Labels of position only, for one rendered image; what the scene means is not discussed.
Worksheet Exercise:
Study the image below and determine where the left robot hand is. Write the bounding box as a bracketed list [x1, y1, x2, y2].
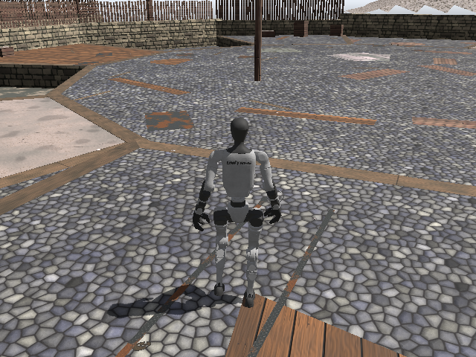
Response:
[193, 211, 210, 231]

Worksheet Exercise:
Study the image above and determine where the left robot forearm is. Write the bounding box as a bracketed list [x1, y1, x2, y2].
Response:
[194, 180, 210, 215]

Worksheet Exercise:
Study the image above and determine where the left robot upper arm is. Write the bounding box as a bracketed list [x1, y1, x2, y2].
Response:
[204, 149, 224, 192]

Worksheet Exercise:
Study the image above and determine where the right robot upper arm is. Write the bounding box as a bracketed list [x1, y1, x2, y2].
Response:
[254, 150, 274, 192]

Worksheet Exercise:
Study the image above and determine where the robot right thigh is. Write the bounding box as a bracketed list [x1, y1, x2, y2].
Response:
[246, 208, 264, 262]

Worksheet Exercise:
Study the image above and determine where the right robot foot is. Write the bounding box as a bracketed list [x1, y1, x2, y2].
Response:
[245, 289, 255, 308]

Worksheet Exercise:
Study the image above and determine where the right robot hand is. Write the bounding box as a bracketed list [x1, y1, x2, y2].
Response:
[264, 208, 282, 224]

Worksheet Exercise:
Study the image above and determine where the right robot forearm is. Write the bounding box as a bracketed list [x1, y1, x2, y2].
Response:
[266, 180, 280, 210]

